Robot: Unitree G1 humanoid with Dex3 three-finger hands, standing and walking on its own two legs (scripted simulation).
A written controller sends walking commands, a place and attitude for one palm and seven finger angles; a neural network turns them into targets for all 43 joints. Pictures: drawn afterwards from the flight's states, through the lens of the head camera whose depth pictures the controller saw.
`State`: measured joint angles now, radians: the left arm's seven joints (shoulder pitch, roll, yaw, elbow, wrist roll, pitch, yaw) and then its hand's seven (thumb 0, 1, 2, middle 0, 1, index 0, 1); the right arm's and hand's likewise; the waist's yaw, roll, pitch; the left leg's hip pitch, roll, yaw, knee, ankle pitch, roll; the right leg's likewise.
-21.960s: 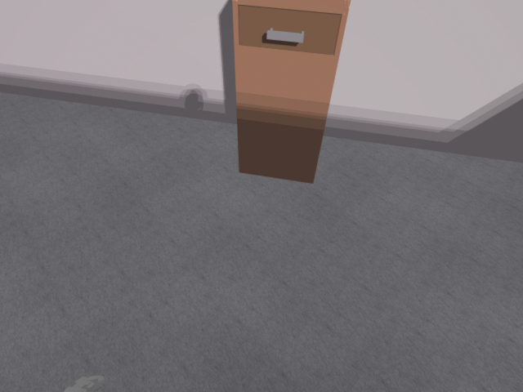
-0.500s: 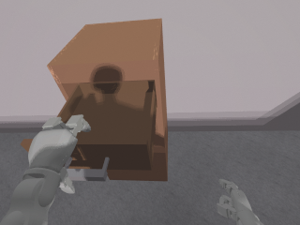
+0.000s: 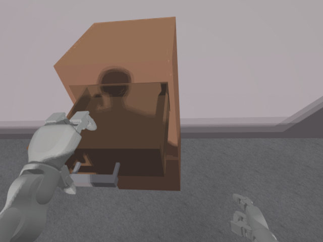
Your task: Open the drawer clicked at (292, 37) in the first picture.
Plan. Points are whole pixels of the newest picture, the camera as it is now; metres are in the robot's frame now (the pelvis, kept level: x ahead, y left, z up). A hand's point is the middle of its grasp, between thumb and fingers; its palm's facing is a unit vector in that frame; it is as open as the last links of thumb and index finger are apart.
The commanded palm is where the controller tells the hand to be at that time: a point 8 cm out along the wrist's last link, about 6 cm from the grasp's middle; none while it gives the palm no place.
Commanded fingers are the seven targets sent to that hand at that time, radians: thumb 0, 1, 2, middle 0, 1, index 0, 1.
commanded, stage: draw the hand back to the body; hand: left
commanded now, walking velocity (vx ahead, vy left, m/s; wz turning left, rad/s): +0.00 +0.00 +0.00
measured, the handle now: (94, 173) +0.27 +0.25 +0.01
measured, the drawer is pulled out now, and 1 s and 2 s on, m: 0.30 0.30 0.30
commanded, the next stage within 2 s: step back with the hand held close in 1.46 s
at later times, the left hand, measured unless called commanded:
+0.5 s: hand (58, 160) +0.21 +0.26 +0.15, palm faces +0.18 -0.20 -0.96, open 13.8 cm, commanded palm +0.17 +0.26 +0.20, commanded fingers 0.00 -0.40 0.34 -0.29 -1.13 -0.29 -1.13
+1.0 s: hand (62, 147) +0.22 +0.24 +0.19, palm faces +0.39 -0.83 -0.41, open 11.0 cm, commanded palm +0.16 +0.28 +0.20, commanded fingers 0.00 0.48 0.72 -0.23 -0.57 -0.23 -0.57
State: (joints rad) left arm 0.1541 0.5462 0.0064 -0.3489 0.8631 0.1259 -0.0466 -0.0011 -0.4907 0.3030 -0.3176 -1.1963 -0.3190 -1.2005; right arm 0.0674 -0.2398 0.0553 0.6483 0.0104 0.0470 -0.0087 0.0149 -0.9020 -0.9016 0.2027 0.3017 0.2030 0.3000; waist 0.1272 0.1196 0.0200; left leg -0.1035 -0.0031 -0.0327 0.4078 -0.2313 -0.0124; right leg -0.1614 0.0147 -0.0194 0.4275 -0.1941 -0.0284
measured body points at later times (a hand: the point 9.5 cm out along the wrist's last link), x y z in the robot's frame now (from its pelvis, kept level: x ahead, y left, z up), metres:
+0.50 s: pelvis +0.00 +0.01 +0.00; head -0.01 -0.04 +0.45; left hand +0.20 +0.27 +0.21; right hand +0.24 -0.18 -0.09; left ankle +0.00 +0.13 -0.74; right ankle +0.03 -0.10 -0.74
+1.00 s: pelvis +0.03 +0.01 +0.00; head +0.02 -0.01 +0.45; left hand +0.20 +0.28 +0.21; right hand +0.21 -0.21 -0.08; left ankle +0.00 +0.13 -0.74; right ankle +0.03 -0.10 -0.74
